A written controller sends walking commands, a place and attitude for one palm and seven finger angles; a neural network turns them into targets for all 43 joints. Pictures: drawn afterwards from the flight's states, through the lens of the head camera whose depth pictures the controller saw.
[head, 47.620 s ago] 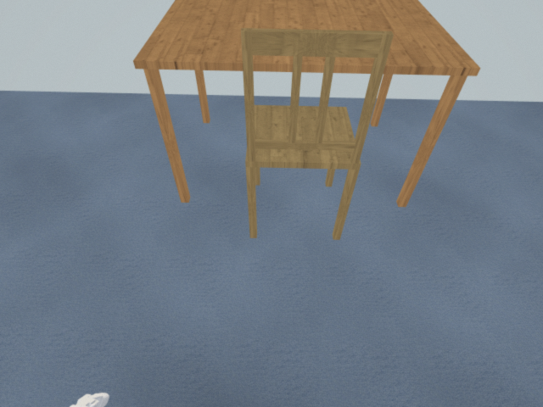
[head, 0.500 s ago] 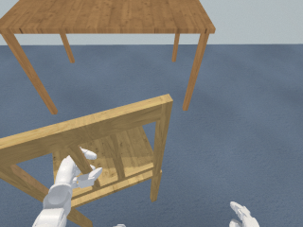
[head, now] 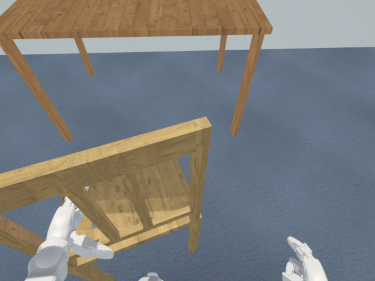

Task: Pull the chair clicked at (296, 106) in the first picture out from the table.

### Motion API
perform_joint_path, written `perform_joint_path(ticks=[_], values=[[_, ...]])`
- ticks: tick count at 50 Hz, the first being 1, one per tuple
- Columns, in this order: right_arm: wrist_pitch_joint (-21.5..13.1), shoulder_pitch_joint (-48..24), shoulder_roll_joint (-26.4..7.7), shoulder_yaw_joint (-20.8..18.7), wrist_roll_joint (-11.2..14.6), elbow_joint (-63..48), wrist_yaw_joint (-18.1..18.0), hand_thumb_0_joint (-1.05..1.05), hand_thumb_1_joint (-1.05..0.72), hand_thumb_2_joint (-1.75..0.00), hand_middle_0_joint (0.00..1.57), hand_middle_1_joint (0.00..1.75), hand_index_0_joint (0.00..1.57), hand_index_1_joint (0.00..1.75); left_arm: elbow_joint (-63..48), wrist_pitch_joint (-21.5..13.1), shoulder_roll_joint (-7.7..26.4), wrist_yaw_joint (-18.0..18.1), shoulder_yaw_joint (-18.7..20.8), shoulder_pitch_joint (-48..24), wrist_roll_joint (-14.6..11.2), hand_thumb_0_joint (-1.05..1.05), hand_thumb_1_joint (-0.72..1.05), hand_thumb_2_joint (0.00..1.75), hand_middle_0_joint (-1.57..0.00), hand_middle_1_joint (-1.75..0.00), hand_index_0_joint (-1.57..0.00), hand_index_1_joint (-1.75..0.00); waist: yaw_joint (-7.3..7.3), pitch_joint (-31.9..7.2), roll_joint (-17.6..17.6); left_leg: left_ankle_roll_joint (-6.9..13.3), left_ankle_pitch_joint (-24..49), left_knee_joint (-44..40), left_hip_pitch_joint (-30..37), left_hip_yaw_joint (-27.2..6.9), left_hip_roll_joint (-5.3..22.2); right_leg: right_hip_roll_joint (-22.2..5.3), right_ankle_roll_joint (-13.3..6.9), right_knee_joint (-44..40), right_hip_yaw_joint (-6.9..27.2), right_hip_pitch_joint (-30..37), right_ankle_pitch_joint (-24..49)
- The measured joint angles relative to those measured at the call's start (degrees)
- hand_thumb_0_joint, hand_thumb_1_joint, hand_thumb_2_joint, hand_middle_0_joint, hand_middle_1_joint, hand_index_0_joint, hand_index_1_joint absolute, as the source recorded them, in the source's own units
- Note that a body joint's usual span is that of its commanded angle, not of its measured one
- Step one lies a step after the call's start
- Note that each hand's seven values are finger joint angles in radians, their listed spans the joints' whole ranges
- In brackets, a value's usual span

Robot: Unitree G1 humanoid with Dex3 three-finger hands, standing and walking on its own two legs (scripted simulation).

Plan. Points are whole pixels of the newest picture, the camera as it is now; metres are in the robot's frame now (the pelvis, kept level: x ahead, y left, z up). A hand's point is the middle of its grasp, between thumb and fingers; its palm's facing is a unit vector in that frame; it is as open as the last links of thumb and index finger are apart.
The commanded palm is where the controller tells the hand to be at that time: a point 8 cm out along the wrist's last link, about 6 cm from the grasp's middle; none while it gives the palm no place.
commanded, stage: open the thumb and straighten the fingers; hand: left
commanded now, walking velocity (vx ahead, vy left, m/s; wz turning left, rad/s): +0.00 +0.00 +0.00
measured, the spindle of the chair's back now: (98, 216) +0.27 +0.20 -0.02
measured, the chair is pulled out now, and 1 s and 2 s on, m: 0.58 0.58 0.57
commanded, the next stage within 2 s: draw the fingers out of the gap in 0.04 s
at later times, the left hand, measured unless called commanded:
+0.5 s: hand (84, 256) +0.19 +0.22 -0.04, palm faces +0.06 -0.98 -0.21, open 17.5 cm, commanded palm +0.17 +0.26 -0.01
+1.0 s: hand out of the picture +0.12 +0.21 -0.04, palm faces +0.07 -0.98 -0.20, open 17.5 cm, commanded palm +0.09 +0.26 -0.01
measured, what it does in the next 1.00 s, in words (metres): stands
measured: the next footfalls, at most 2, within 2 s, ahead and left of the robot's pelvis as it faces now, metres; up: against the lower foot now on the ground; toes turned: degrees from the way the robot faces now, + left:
none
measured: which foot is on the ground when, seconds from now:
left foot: down 0.00-1.00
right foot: down 0.00-1.00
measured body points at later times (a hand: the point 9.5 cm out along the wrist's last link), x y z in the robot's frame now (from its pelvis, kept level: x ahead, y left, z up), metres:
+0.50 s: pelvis -0.01 +0.01 -0.01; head +0.02 +0.00 +0.44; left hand +0.18 +0.27 -0.02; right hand +0.14 -0.24 -0.09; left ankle +0.04 +0.14 -0.69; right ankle -0.05 -0.13 -0.69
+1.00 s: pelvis -0.02 +0.01 -0.02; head -0.01 +0.01 +0.43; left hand +0.12 +0.26 -0.02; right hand +0.16 -0.23 -0.08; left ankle +0.04 +0.14 -0.69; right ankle -0.05 -0.13 -0.69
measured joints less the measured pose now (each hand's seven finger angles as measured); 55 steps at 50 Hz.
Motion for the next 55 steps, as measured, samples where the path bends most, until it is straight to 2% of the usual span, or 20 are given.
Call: perform_joint_path(ticks=[5, 12, 20, 29, 38, 50, 52, 53, 55], values=[[-0.2, 0.3, -0.3, 0.0, 0.1, 0.4, -0.4, 0.02, -0.91, -0.89, 0.20, 0.30, 0.20, 0.30, -0.7, 0.4, 0.8, -1.1, 0.3, 0.1, -0.7, -0.01, -0.54, 0.20, -0.04, -0.12, -0.04, -0.12, -0.32, -0.7, 0.2, 0.0, -0.2, 0.4, -0.5, -0.3, 0.0, 0.1, 0.0, 0.1, -0.3, -0.3, -0.1], [0.4, 0.8, 0.1, 0.0, 0.2, -0.1, -0.2, 0.02, -0.91, -0.89, 0.20, 0.30, 0.20, 0.30, -1.3, 1.8, 1.4, -1.7, 1.3, 2.2, -1.0, -0.01, -0.54, 0.20, -0.01, -0.03, -0.01, -0.03, -0.98, -1.2, 0.2, 0.0, -0.3, 0.7, -0.9, 0.1, 0.3, 0.2, 0.0, 0.5, 0.1, -0.9, 0.0], [-0.3, 1.6, 0.8, -0.3, 0.3, -0.6, -0.4, 0.02, -0.91, -0.89, 0.20, 0.30, 0.20, 0.30, -6.3, 1.1, 0.3, -1.1, 0.5, 9.4, -1.3, -0.01, -0.54, 0.20, -0.01, -0.01, -0.01, 0.00, -0.66, -2.1, 0.7, 0.3, -0.5, 1.8, -1.8, -0.1, 0.1, 0.1, 0.3, 1.2, 0.0, -1.4, -0.2], [-1.8, 0.7, 1.8, -0.3, 0.5, -1.0, -0.9, 0.02, -0.91, -0.89, 0.20, 0.30, 0.20, 0.30, -13.1, 0.7, -1.1, 0.0, -2.3, 15.8, -0.8, -0.01, -0.54, 0.20, 0.00, 0.00, 0.00, 0.00, 0.06, -2.9, 0.9, 0.5, -0.6, 3.7, -3.4, -0.8, -0.4, -0.2, 0.5, 2.8, -0.7, -2.6, -0.6], [-1.7, -0.1, 2.7, 0.0, 0.8, -2.2, -1.4, 0.02, -0.91, -0.89, 0.20, 0.30, 0.20, 0.30, -17.2, 2.6, -1.0, 0.7, -2.8, 19.9, -0.5, -0.01, -0.54, 0.20, -0.01, 0.00, -0.01, 0.00, 0.36, -3.7, 0.8, 0.4, -0.7, 5.3, -4.6, -1.6, -0.6, -0.1, 0.4, 4.3, -1.5, -3.4, -1.0], [-1.8, 0.4, 3.4, -0.9, 1.1, -2.4, -2.0, 0.02, -0.91, -0.89, 0.20, 0.30, 0.20, 0.30, -23.5, 3.5, -1.6, 0.7, -4.0, 28.0, -0.4, -0.01, -0.54, 0.20, 0.00, 0.00, 0.00, 0.00, 0.51, -4.8, 1.0, 0.2, -1.4, 6.9, -5.8, -2.2, -0.6, 0.0, 0.2, 5.7, -2.0, -4.3, -1.8], [-1.7, 0.4, 3.7, -1.2, 1.1, -2.2, -2.2, 0.02, -0.91, -0.89, 0.20, 0.30, 0.20, 0.30, -24.4, 3.3, -1.6, 0.8, -3.9, 29.4, -0.3, -0.01, -0.54, 0.20, -0.01, 0.00, -0.01, 0.00, 0.63, -5.0, 1.0, 0.1, -1.6, 7.2, -6.1, -2.3, -0.6, 0.1, 0.1, 6.0, -2.1, -4.5, -2.0], [-2.0, 0.4, 3.8, -1.3, 1.1, -2.1, -2.3, 0.02, -0.91, -0.89, 0.20, 0.30, 0.20, 0.30, -25.0, 2.3, -1.8, 0.6, -3.6, 30.2, -1.6, -0.01, -0.54, 0.20, -0.01, 0.00, -0.01, 0.00, 0.65, -5.0, 1.0, 0.1, -1.7, 7.5, -6.4, -2.4, -0.5, 0.2, 0.1, 6.2, -2.2, -4.8, -2.1], [-3.2, 0.4, 4.0, -1.7, 1.1, -1.2, -2.4, 0.02, -0.91, -0.89, 0.20, 0.30, 0.20, 0.30, -26.5, -2.0, -2.3, -0.5, -2.9, 31.4, -3.7, -0.01, -0.54, 0.20, 0.00, 0.00, -0.01, 0.00, 1.09, -5.0, 1.0, -0.1, -2.0, 8.4, -7.3, -2.7, -0.4, 0.4, 0.0, 6.9, -2.4, -5.5, -2.4]])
